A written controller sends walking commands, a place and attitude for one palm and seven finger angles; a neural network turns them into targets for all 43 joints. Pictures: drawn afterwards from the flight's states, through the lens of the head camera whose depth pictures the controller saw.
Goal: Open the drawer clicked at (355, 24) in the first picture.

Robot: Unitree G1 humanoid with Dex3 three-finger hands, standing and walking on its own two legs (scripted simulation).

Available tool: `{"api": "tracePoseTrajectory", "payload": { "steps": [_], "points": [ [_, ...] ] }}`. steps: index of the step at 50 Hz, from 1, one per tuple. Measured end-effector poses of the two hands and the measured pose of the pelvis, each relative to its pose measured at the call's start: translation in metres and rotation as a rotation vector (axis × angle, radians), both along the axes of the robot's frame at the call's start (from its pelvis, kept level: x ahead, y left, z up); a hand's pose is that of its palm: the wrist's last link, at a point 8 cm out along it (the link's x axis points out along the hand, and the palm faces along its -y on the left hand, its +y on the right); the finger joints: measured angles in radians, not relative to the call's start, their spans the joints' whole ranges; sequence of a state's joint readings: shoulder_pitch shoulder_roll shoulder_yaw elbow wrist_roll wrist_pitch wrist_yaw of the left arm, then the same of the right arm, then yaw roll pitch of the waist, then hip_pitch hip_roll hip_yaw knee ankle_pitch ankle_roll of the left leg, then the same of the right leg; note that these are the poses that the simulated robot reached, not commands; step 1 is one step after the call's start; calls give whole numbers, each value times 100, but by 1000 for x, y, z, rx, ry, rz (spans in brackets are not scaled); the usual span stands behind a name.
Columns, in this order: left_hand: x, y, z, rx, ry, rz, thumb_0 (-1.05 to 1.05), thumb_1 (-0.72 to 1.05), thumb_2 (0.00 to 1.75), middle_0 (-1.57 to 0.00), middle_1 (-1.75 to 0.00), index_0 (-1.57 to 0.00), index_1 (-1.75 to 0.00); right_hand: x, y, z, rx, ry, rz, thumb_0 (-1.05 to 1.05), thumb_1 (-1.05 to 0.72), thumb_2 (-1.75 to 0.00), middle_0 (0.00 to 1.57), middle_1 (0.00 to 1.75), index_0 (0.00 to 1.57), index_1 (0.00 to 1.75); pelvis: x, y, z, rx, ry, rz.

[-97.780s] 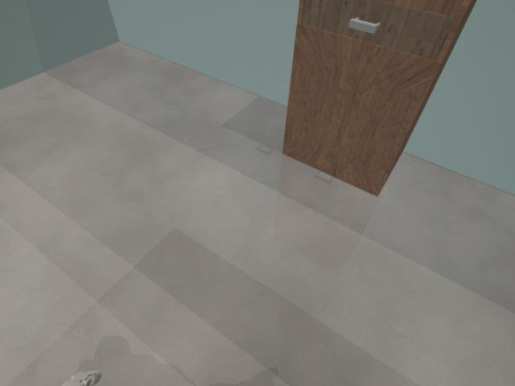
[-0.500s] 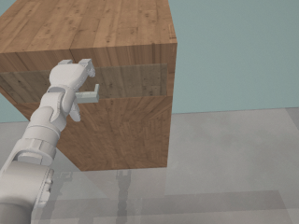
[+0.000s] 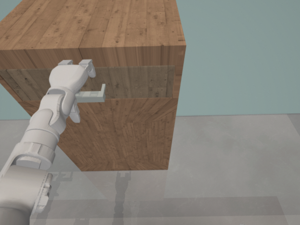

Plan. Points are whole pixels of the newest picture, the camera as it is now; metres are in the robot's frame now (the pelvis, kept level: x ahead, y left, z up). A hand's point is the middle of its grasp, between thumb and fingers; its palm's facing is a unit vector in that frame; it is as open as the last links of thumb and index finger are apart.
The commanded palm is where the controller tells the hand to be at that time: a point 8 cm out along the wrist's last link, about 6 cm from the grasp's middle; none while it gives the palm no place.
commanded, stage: re-aim the fingers above the handle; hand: left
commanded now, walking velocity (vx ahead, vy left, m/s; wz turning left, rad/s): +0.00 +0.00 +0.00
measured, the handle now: (90, 91) +0.50 +0.21 +0.05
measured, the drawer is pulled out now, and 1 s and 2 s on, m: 0.00 0.00 0.00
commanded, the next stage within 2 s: lower the fingers behind the handle in 1.06 s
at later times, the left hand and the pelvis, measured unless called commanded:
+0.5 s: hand (76, 90) +0.45 +0.22 +0.11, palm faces +0.00 +0.00 -1.00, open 13.9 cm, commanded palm +0.43 +0.23 +0.17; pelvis +0.00 +0.00 +0.00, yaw +0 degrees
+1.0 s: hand (78, 88) +0.46 +0.22 +0.11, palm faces -0.01 -0.01 -1.00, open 13.7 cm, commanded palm +0.44 +0.24 +0.16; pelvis +0.00 +0.00 +0.00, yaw +0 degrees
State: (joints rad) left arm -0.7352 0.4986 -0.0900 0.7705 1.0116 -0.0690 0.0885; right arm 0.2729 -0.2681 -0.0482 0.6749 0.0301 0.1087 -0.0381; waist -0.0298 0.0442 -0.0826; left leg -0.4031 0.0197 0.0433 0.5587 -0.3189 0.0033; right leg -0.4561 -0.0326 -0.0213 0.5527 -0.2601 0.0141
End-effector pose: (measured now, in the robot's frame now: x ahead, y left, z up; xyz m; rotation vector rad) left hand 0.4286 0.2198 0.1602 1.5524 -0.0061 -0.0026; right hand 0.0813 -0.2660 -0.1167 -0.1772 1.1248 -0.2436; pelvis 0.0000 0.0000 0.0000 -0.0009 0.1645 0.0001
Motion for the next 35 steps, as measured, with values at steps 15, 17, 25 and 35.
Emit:
{"api": "tracePoseTrajectory", "payload": {
  "steps": [15,17,25,35],
  "points": [
    [-1,1,-1,11,22,5,0,-49,30,-32,-120,-32,-120,3,11,-6,26,14,23,1,-91,-90,20,30,20,30,-1,1,-1,-1,0,11],
    [1,-3,0,6,15,-4,0,-49,30,-32,-120,-32,-120,0,10,-6,26,19,20,1,-91,-90,20,30,20,30,-1,1,-1,-1,2,8],
    [4,3,1,14,4,44,0,-49,30,-32,-120,-32,-120,-10,6,-8,32,31,-7,1,-91,-90,20,30,20,30,-1,-2,-1,2,4,-6],
    [-1,7,-5,16,44,26,0,-49,30,-32,-120,-32,-120,-15,-5,-5,-2,47,-9,1,-91,-90,20,30,20,30,-2,-5,0,1,2,6]
  ]
}}
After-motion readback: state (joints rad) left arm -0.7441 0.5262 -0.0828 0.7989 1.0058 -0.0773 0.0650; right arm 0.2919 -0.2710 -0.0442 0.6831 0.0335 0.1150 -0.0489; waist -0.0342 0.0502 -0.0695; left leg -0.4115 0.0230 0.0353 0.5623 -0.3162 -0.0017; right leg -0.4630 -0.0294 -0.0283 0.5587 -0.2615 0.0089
